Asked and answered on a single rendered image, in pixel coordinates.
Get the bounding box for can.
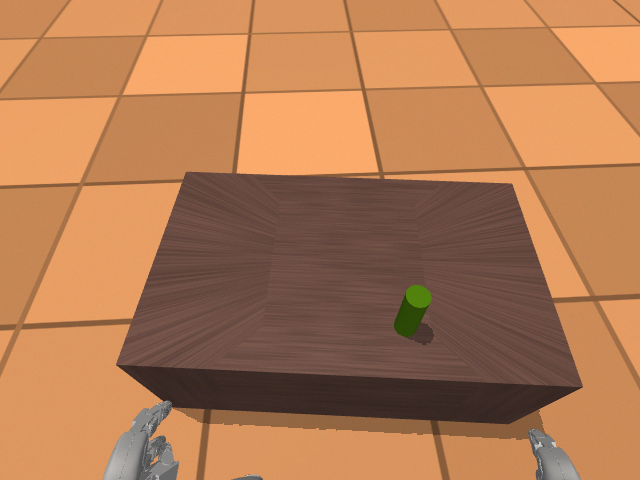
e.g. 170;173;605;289
394;285;431;337

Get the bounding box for left robot hand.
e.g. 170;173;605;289
102;401;179;480

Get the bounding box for right robot hand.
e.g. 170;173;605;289
528;429;581;480

